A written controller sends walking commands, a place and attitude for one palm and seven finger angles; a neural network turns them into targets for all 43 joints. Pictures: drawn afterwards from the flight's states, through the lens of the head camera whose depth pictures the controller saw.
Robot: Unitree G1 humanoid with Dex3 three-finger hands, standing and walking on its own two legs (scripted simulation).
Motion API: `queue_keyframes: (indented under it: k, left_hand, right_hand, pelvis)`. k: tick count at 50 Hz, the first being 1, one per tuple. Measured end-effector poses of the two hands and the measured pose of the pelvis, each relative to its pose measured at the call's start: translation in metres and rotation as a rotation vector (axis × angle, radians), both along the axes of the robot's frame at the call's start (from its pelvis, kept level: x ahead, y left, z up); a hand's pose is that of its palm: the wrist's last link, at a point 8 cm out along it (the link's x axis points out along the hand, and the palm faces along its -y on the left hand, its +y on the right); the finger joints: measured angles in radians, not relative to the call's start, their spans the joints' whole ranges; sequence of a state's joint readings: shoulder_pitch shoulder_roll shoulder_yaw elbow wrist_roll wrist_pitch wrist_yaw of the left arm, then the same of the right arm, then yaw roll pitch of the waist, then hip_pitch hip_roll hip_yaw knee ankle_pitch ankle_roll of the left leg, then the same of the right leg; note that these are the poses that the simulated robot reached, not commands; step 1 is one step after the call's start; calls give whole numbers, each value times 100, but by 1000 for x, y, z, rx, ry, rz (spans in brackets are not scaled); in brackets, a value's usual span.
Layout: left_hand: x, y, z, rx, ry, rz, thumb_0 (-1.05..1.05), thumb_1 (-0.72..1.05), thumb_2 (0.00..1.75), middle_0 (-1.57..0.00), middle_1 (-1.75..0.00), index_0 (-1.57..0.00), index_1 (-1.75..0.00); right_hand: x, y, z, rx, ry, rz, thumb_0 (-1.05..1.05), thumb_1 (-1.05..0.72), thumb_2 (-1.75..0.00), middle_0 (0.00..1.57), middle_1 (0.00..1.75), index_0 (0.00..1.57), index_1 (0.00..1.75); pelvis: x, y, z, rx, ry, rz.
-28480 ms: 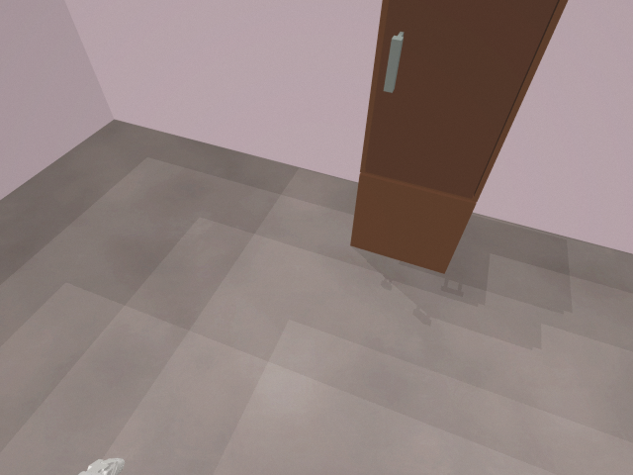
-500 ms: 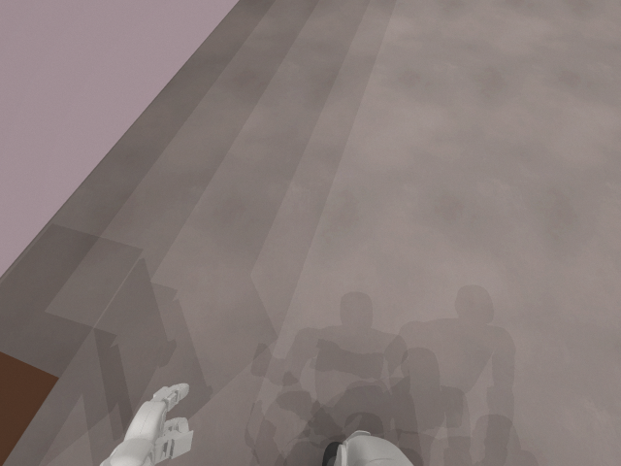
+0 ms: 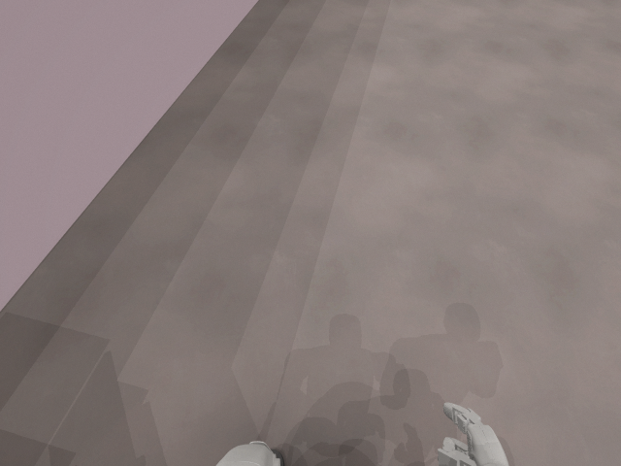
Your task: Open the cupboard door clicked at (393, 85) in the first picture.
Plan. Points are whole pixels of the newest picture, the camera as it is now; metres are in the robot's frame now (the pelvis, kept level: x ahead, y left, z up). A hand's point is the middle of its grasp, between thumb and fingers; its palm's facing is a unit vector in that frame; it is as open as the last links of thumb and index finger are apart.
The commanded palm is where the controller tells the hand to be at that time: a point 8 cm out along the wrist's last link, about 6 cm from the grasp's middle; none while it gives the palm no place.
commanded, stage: walk to a spot facing it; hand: left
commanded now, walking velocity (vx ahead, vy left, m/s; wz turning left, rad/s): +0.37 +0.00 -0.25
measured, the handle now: out of the picture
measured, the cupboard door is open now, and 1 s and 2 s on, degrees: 43 43 43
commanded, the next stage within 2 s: turn to face it in 0.62 s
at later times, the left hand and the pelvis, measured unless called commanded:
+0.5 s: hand (270, 284) +0.43 +0.13 -0.16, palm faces -0.20 -0.95 -0.25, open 7.3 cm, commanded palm none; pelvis +0.26 -0.05 -0.01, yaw -9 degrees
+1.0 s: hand (282, 264) +0.50 +0.12 -0.19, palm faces +0.00 -0.99 -0.16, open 7.3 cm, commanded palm none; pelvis +0.48 -0.06 +0.00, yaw -3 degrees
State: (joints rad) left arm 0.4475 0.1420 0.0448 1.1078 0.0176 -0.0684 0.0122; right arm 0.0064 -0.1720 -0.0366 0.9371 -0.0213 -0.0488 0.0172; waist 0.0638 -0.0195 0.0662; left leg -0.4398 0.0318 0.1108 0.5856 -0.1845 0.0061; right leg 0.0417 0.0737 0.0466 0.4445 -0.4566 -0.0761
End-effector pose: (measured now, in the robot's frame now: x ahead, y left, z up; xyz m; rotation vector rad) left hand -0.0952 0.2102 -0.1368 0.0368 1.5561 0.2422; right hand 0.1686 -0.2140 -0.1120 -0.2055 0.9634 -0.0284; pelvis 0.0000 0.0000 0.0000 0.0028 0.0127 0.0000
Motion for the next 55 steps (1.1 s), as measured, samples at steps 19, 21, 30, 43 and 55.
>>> queue_keyframes:
  k: [19, 21, 30, 43, 55]
  left_hand:
    - [408, 18, 18, 40, -344, -345, 1, 93, 90, -19, -30, -19, -30]
    - [454, 2, 18, 46, -377, -394, 1, 93, 90, -19, -30, -19, -30]
    - [541, -62, 18, 27, -433, -400, 0, 92, 90, -19, -30, -19, -30]
    - [554, -54, -5, 3, -210, -241, -1, 94, 90, -20, -30, -20, -30]
    - [641, -40, -3, 35, -269, -126, 0, 91, 90, -20, -30, -19, -30]
  right_hand:
    - [-108, -10, -1, -8, 607, -391, 0, -93, -90, 20, 30, 19, 30]
    - [-113, -8, -3, 18, 677, -423, 0, -93, -90, 20, 30, 19, 30]
    - [-1, -42, -16, 80, 641, -459, 1, -92, -90, 20, 30, 19, 30]
    - [288, -103, -10, -37, 254, -278, 2, -95, -90, 20, 30, 19, 30]
    - [392, -91, -10, -73, 259, -128, 0, -92, -90, 20, 30, 20, 30]
  pelvis:
    - [191, -6, 14, 5, -1, -136]
    - [214, -18, 9, 5, 2, -150]
    - [303, -63, 9, 9, -17, -159]
    - [429, -67, 7, -24, -20, -96]
    - [494, -64, 6, -19, 13, 3]
